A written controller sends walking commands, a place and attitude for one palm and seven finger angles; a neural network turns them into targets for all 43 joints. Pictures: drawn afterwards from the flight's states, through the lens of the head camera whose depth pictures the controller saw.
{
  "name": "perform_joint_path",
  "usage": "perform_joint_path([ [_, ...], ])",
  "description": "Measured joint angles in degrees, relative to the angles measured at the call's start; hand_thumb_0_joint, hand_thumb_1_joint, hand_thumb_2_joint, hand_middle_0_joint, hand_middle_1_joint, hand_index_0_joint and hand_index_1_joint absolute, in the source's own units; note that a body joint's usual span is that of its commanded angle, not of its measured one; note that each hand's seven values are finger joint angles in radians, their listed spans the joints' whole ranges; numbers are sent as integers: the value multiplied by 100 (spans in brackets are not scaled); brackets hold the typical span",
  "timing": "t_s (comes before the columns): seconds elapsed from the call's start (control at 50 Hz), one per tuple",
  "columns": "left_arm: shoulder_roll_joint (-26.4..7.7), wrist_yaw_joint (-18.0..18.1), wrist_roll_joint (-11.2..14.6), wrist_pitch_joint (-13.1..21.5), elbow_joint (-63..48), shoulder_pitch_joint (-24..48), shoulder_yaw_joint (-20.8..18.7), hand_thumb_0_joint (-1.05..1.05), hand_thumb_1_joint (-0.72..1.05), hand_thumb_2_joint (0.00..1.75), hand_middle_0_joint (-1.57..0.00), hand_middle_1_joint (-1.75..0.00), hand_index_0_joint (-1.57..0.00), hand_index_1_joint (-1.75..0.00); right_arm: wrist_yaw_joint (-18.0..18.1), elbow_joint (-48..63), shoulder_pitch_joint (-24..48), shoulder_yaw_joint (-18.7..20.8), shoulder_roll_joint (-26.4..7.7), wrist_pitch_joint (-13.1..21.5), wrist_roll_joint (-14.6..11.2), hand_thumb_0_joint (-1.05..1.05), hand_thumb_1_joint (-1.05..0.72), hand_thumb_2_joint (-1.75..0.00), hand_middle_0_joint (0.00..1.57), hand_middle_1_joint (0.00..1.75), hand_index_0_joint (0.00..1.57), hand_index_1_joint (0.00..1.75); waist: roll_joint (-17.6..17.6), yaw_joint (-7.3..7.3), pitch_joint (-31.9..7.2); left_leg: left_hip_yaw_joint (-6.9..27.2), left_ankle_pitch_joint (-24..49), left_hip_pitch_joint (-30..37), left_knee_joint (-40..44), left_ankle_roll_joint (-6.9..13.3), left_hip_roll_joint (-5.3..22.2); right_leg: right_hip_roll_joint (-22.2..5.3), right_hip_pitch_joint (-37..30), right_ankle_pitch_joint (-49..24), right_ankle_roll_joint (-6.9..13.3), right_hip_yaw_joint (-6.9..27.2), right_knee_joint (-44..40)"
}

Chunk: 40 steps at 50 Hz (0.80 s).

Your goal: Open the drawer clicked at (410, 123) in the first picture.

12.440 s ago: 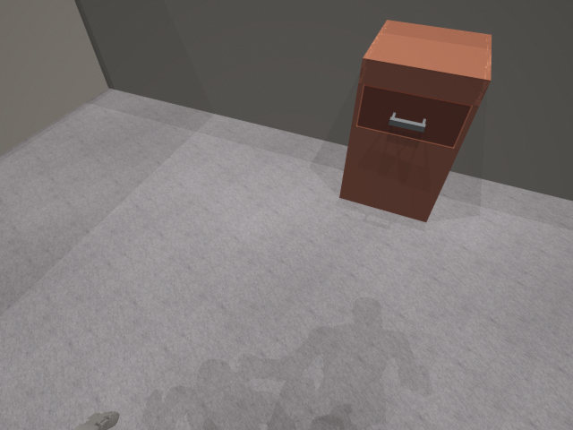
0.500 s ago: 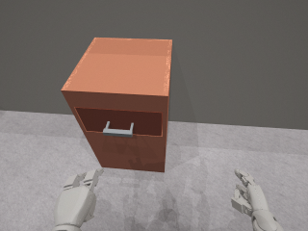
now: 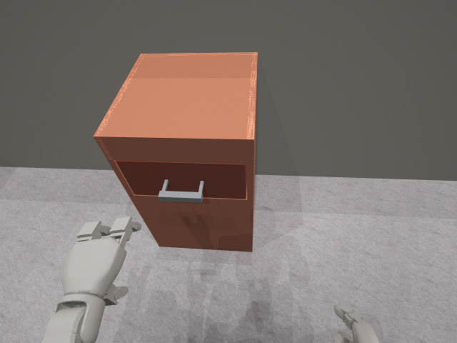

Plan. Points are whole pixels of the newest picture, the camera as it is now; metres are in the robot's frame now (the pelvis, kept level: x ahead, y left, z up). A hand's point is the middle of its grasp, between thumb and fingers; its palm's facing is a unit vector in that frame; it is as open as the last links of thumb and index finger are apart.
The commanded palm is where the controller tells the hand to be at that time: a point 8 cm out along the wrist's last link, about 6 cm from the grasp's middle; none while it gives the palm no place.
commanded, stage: raise the hand with hooked fingers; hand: left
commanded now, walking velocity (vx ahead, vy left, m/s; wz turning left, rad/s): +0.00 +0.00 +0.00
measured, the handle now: (182, 190) +0.56 +0.22 -0.22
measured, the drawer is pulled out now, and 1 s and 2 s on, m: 0.00 0.00 0.00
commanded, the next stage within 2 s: move the hooked fingers above the handle in 1.00 s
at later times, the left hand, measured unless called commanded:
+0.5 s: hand (97, 218) +0.28 +0.24 +0.09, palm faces +0.05 -0.07 -1.00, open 13.7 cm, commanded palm +0.27 +0.25 +0.15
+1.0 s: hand (97, 208) +0.29 +0.24 +0.10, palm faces +0.06 -0.07 -1.00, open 13.8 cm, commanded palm +0.27 +0.25 +0.16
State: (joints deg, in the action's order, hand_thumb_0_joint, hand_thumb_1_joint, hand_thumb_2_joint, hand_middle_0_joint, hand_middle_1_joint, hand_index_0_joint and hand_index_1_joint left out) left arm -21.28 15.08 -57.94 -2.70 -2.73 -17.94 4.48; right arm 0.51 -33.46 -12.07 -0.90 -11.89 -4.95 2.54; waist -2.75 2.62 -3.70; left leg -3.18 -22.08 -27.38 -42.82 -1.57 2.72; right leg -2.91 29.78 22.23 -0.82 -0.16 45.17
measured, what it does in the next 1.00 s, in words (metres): stands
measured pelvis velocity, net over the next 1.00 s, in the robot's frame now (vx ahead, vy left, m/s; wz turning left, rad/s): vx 0.00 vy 0.00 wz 0.02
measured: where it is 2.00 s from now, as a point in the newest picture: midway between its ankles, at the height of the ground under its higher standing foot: outside the picture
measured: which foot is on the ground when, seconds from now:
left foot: down 0.00-1.00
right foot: down 0.00-1.00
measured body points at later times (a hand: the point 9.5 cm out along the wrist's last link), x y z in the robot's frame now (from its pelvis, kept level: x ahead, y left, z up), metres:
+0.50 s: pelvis +0.00 +0.00 +0.02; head +0.01 -0.03 +0.47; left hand +0.28 +0.24 +0.14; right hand +0.22 -0.20 -0.07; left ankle -0.01 +0.14 -0.71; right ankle +0.01 -0.13 -0.71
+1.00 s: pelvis +0.00 +0.00 +0.03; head +0.02 -0.03 +0.47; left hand +0.29 +0.25 +0.15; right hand +0.18 -0.23 -0.09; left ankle -0.01 +0.14 -0.71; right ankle +0.01 -0.13 -0.71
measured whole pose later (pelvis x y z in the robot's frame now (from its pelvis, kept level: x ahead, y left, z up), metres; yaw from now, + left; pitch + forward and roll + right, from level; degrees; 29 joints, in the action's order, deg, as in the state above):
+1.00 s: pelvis +0.00 +0.00 +0.03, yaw +1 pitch +3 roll +1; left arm -26.6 7.8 -55.1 5.8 5.5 3.3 1.8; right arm 1.3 -36.9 -9.9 2.7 -14.6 -4.8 0.0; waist -3.7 4.4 -0.3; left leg -2.0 -15.1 -16.4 -29.0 -1.3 1.9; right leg -3.2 17.8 15.5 -1.0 -2.0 30.7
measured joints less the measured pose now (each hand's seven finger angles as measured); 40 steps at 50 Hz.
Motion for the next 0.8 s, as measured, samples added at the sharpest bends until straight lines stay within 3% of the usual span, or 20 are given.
perform_joint_path([
  [0.12,-256,260,-16,583,-27,268,-267,0,-10,48,-30,-94,-29,-94,49,-156,13,307,-235,136,91,1,-90,-90,20,30,20,30,41,38,102,94,30,52,44,5,-2,-2,-149,-62,-4,-100,-162],
  [0.22,-226,367,37,407,112,745,-331,0,-21,43,-31,-102,-30,-101,22,-168,248,445,-315,168,9,1,-90,-90,20,30,20,30,-39,26,37,102,53,143,116,30,-30,-27,-260,-97,-26,-110,-261],
  [0.32,-185,-47,139,-58,381,1204,-131,0,-32,38,-31,-109,-30,-109,50,-94,464,351,-251,127,-138,1,-90,-90,20,30,20,30,-81,71,35,63,203,482,470,47,-70,-53,-558,-214,-44,-86,-543],
  [0.38,-239,-377,169,-131,456,1390,-23,0,-39,35,-31,-113,-31,-113,83,-43,537,242,-180,103,-166,1,-90,-90,20,30,20,30,-73,111,65,66,304,702,698,42,-80,-56,-766,-289,-39,-98,-733],
  [0.58,-506,-894,262,275,744,2143,-56,0,-48,31,-32,-119,-32,-119,153,-127,595,81,-78,79,-212,1,-90,-90,20,30,20,30,-116,230,237,175,531,1128,1148,5,-65,-26,-1256,-493,-5,-231,-1219],
  [0.68,-585,-1108,364,303,987,2474,-140,0,-49,31,-32,-120,-32,-119,146,-200,513,98,-127,33,-254,1,-90,-90,20,30,20,30,-150,205,267,181,625,1196,1310,5,-66,-20,-1329,-587,-5,-243,-1386],
  [0.8,-532,-1308,458,482,897,2244,-204,0,-49,31,-32,-120,-31,-120,89,-185,335,187,-242,-29,-242,1,-90,-90,20,30,20,30,-163,149,286,108,686,1223,1439,23,-70,-19,-1314,-661,-23,-175,-1489],
])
